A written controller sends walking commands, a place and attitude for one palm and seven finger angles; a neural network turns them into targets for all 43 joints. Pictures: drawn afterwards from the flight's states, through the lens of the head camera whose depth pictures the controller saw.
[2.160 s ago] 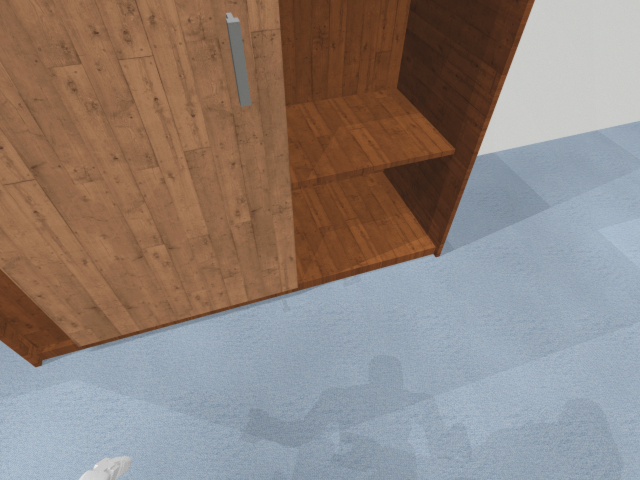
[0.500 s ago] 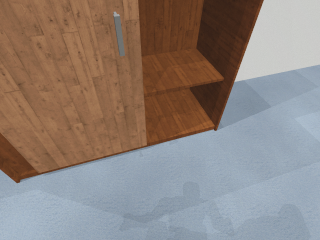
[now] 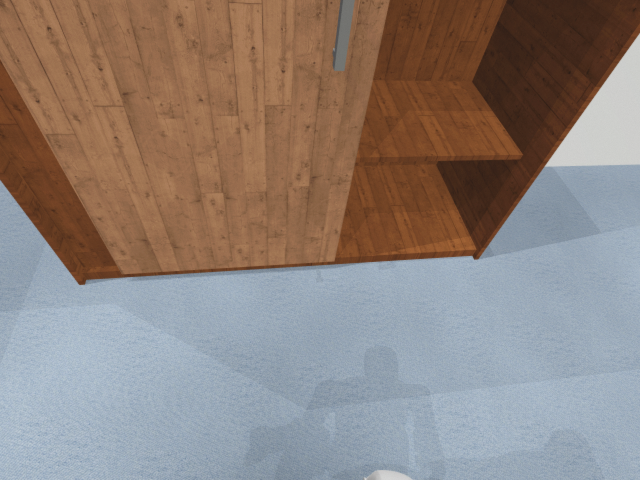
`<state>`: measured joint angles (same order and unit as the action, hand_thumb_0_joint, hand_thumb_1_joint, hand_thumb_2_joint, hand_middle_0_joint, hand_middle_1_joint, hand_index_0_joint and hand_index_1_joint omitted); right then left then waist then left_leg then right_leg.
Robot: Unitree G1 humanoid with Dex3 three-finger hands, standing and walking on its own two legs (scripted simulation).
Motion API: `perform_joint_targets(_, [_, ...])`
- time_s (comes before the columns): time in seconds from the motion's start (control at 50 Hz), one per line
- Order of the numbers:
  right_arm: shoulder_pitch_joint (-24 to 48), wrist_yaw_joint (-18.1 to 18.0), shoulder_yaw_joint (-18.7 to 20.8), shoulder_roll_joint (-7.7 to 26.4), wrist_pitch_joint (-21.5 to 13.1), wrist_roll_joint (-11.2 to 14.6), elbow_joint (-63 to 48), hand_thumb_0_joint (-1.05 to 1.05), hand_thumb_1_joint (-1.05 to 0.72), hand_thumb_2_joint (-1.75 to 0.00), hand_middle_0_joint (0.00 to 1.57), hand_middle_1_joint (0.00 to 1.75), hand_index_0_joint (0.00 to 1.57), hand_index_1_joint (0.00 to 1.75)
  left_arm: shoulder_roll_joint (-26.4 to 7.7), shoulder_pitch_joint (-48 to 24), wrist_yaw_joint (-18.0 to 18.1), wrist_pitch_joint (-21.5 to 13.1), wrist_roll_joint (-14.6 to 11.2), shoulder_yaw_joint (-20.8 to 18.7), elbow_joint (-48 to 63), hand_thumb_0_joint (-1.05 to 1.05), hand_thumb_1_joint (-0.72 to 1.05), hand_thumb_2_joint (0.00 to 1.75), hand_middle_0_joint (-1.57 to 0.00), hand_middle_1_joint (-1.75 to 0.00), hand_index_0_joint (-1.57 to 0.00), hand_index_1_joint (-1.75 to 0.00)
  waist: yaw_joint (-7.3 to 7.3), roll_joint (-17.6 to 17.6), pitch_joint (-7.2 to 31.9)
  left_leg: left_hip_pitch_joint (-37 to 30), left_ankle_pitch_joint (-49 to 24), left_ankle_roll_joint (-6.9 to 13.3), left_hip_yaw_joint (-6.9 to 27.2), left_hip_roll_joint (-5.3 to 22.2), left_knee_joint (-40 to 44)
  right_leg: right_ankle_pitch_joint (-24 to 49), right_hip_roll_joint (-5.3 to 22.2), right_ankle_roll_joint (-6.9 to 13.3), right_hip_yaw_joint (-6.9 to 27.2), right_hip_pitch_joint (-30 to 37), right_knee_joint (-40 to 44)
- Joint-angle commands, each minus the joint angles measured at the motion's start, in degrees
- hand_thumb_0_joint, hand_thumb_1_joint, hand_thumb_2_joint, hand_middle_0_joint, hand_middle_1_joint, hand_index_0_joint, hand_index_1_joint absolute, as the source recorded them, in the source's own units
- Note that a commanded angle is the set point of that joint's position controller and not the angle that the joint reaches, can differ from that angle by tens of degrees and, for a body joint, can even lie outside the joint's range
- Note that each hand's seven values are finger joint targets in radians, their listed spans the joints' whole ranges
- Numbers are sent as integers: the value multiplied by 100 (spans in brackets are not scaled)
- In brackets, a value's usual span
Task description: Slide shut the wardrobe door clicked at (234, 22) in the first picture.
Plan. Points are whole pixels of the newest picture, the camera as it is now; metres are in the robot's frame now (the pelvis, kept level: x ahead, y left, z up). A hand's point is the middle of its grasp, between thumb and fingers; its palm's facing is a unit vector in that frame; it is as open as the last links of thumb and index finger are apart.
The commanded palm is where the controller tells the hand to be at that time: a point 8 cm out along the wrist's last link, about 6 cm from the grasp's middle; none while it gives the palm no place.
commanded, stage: turn to face it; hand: left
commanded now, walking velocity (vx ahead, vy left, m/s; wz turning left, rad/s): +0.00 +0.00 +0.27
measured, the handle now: (341, 23) +0.87 +0.02 +0.15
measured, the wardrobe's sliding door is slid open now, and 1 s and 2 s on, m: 0.59 0.59 0.59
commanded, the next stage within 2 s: take the last steps up to it in 0.24 s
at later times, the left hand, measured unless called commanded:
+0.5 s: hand out of the picture -0.01 +0.16 -0.15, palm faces +0.16 -0.96 -0.25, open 7.3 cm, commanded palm none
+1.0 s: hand out of the picture -0.04 +0.13 -0.17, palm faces +0.15 -0.99 -0.08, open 7.4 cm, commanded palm none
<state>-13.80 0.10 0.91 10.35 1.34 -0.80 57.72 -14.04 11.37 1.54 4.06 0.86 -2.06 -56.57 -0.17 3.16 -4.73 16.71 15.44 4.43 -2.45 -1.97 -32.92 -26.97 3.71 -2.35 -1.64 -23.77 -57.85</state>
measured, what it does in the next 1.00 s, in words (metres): steps on the spot: right foot, then left foot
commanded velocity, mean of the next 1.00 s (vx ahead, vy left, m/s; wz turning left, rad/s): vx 0.20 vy -0.10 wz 0.01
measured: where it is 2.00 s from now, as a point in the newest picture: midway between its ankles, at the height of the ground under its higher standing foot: (352, 406)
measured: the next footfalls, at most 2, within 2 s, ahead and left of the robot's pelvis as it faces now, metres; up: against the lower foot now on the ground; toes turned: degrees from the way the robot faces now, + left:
right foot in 0.44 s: +0.00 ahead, -0.13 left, +0.00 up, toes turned +5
left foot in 0.88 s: +0.08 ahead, +0.11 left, +0.00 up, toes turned +15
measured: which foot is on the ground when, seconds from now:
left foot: down 0.00-0.44, up 0.46-0.86, down 0.88-1.00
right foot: up 0.00-0.42, down 0.44-0.88, up 0.90-1.00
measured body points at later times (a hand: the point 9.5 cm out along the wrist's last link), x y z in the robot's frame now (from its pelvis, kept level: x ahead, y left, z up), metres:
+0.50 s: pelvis -0.02 -0.03 +0.01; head -0.04 -0.05 +0.46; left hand -0.02 +0.21 -0.13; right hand +0.03 -0.27 -0.15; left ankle +0.02 +0.07 -0.71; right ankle -0.04 -0.13 -0.73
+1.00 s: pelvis +0.08 -0.01 +0.00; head +0.08 +0.02 +0.45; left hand -0.04 +0.18 -0.16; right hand +0.14 -0.24 -0.13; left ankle +0.04 +0.10 -0.73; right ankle +0.01 -0.13 -0.66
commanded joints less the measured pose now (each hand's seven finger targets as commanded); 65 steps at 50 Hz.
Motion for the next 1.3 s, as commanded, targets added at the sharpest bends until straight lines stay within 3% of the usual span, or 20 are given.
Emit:
perform_joint_targets(0.0, [-106, -188, 311, 1122, -158, -10, -321, 0, -90, -90, 20, 30, 20, 30, -434, 131, -22, -178, 35, -173, 316, 0, 90, 90, -20, -30, -20, -30, -13, -870, 497, -611, -1051, 409, 1833, 1435, 1831, 523, 102, -100, 230, -569, -582])
perform_joint_targets(0.2, [-435, -210, 394, 1013, -94, -26, -183, 0, -90, -90, 20, 30, 20, 30, -208, 2, 6, -163, 21, -158, 292, 0, 90, 90, -20, -30, -20, -30, -223, -995, 602, -999, -892, 572, 2237, 1412, 1893, 132, -88, -149, 144, -200, 846])
perform_joint_targets(0.32, [-253, -164, 416, 1009, -55, -51, -179, 0, -90, -90, 20, 30, 20, 30, -126, 402, 52, -198, -3, -121, 178, 0, 90, 90, -20, -30, -20, -30, -70, -1069, 644, -502, -516, 491, 2413, 1281, 1941, 290, -269, 17, 139, 685, 1946])
perform_joint_targets(0.38, [-194, -144, 390, 873, -60, -58, -108, 0, -90, -90, 20, 30, 20, 30, 16, 1188, 18, -292, 25, -58, -164, 0, 90, 90, -20, -30, -20, -30, 166, -717, 684, 388, 1525, 80, 2013, 935, 2111, 737, -399, 129, -103, 2138, 3388])
perform_joint_targets(0.4, [-205, -128, 370, 696, -50, -51, -57, 0, -90, -90, 20, 30, 20, 30, -125, 1400, 16, -322, 83, -85, -248, 0, 90, 90, -20, -30, -20, -30, 224, -270, 526, 909, 1882, -151, 1651, 618, 1711, 440, -192, 227, 171, 2548, 3890])
perform_joint_targets(0.44, [-56, -105, 278, 245, -50, -33, -249, 0, -90, -90, 20, 30, 20, 30, -690, 1310, 49, -348, 127, -156, -107, 0, 90, 90, -20, -30, -20, -30, 269, 1611, -262, 1884, 1297, -464, 348, -193, -805, -2095, 1637, 1025, 2687, 1527, 5534])
perform_joint_targets(0.46, [-40, -56, 355, 557, -31, -107, -229, 0, -90, -90, 20, 30, 20, 30, -628, 943, 63, -392, 74, -142, 23, 0, 90, 90, -20, -30, -20, -30, 89, 1076, -431, 1628, 1055, -430, 405, 75, -1602, -2144, 1696, 1139, 2640, 751, 5703])
perform_joint_targets(0.52, [-316, 51, 395, 492, -17, -116, 57, 0, -90, -90, 20, 30, 20, 30, -205, 868, 14, -593, 13, -69, -101, 0, 90, 90, -20, -30, -20, -30, -180, 365, -665, 1660, 192, -464, 210, 360, -2667, -713, 948, 940, 1575, 732, 5370])
perform_joint_targets(0.62, [55, 41, 402, 291, -112, -119, -23, 0, -90, -90, 20, 30, 20, 30, 34, 1650, -8, -728, 50, -45, -424, 0, 90, 90, -20, -30, -20, -30, 82, 283, -491, 1915, -108, -601, -8, 702, -2696, 300, 814, 1086, 1214, 1357, 5112])
perform_joint_targets(0.76, [579, -23, 300, 27, -312, -78, -137, 0, -90, -90, 20, 30, 20, 30, -25, 2115, -36, -688, 131, -112, -812, 0, 90, 90, -20, -30, -20, -30, 309, 398, -151, 1132, 707, -526, -383, 706, -804, 1667, 916, 1372, 1351, 1750, 4496])
perform_joint_targets(0.82, [-521, -152, 299, 116, -442, -64, 323, 0, -90, -90, 20, 30, 20, 30, 64, 1873, -83, -647, 51, -131, -891, 0, 90, 90, -20, -30, -20, -30, -185, 40, 297, -1012, -251, -463, -672, 505, 710, 2352, 355, 969, 742, 1002, 3252])
perform_joint_targets(0.84, [-1247, -235, 384, 526, -497, -66, 558, 0, -90, -90, 20, 30, 20, 30, 262, 1921, -116, -645, 21, -115, -847, 0, 90, 90, -20, -30, -20, -30, -472, -764, 768, -2369, -211, -264, 265, 1294, 1094, 2117, 38, 718, 449, 174, 2029])
perform_joint_targets(0.86, [-1902, -289, 532, 1191, -512, -99, 718, 0, -90, -90, 20, 30, 20, 30, 489, 1907, -186, -638, 10, -69, -705, 0, 90, 90, -20, -30, -20, -30, -603, -2122, 1033, -3112, -285, 252, 2311, 2978, 1604, 3, -434, 367, -221, -1142, 499])
perform_joint_targets(0.88, [-1983, -323, 523, 1279, -454, -82, 711, 0, -90, -90, 20, 30, 20, 30, 186, 1462, -166, -578, 98, -104, -546, 0, 90, 90, -20, -30, -20, -30, -676, -1583, 723, -2629, -111, 552, 2666, 3408, 1989, -411, -291, 406, 94, -1349, -441])
perform_joint_targets(0.94, [-1189, -353, 339, 560, -521, -88, 604, 0, -90, -90, 20, 30, 20, 30, 251, 1003, -275, -483, 168, -198, -547, 0, 90, 90, -20, -30, -20, -30, -317, -797, -289, -1219, -803, 317, 1460, 2808, 2154, 604, 226, 264, 268, -1424, -1094])
perform_joint_targets(1.04, [-1032, -317, 253, 427, -616, -74, 512, 0, -90, -90, 20, 30, 20, 30, 531, 1028, -384, -336, 140, -192, -447, 0, 90, 90, -20, -30, -20, -30, 5, -1076, -367, -867, -1449, 69, -113, 2094, 2118, 1498, 281, 60, -39, -1376, -723])
perform_joint_targets(1.12, [-1243, -259, 268, 466, -580, -96, 557, 0, -90, -90, 20, 30, 20, 30, 370, 186, -438, -333, 112, -178, -70, 0, 90, 90, -20, -30, -20, -30, -109, -1440, -665, -866, -1563, 52, -374, 1947, 2184, 1856, 387, 7, -333, -1457, 432])
perform_joint_targets(1.22, [-1237, -210, 392, 738, -501, -143, 575, 0, -90, -90, 20, 30, 20, 30, 163, -288, -413, -436, 63, -199, 95, 0, 90, 90, -20, -30, -20, -30, -148, -1341, -600, -805, -2129, -7, -390, 2114, 1745, 1598, 110, 201, -673, -242, 1931])
perform_joint_targets(1.24, [-1150, -204, 418, 836, -493, -131, 560, 0, -90, -90, 20, 30, 20, 30, 83, -66, -405, -470, 61, -228, 27, 0, 90, 90, -20, -30, -20, -30, 4, -1272, -340, -783, -2533, -38, -429, 2128, 1394, 1581, 8, 274, -711, 260, 2059])
perform_joint_targets(1.28, [-976, -154, 446, 874, -470, -82, 522, 0, -90, -90, 20, 30, 20, 30, -327, 1367, -347, -610, 73, -359, -426, 0, 90, 90, -20, -30, -20, -30, 696, -583, 632, -507, -2634, -348, -795, 1701, -489, 1794, -199, 395, -764, 2165, 2713])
